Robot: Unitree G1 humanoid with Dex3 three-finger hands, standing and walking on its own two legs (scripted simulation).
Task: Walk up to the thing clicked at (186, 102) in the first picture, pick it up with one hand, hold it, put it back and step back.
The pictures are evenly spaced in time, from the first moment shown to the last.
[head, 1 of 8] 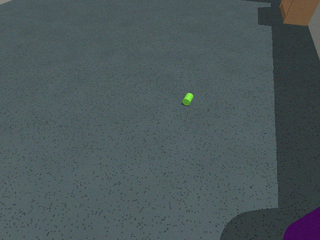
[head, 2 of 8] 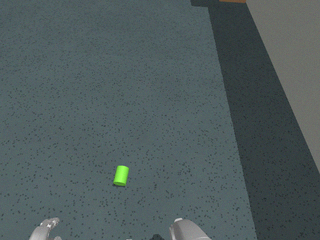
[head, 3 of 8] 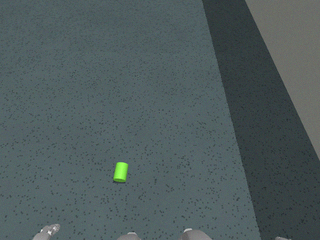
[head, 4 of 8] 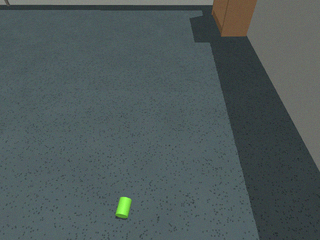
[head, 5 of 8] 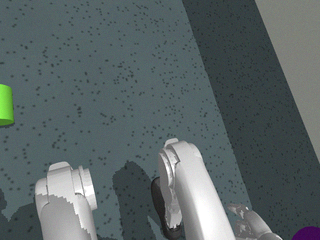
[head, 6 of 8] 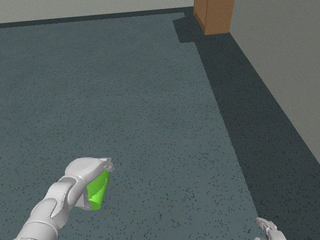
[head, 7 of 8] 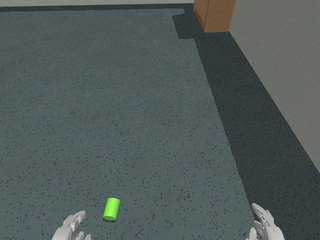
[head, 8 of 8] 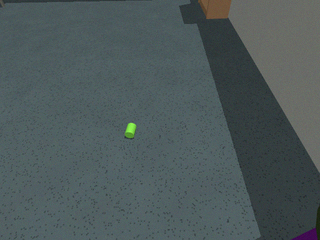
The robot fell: no
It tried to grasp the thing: yes
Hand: left
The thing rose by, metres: 0.67
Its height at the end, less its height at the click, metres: +0.00
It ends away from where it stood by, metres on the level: 0.03
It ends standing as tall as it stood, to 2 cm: yes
